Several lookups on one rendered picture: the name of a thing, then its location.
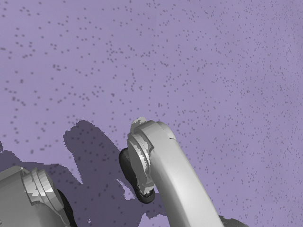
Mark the left robot foot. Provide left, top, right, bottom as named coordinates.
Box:
left=57, top=189, right=77, bottom=227

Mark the right robot hand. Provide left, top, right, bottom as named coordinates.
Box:
left=219, top=215, right=249, bottom=227

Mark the right robot foot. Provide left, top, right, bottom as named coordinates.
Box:
left=119, top=148, right=155, bottom=204

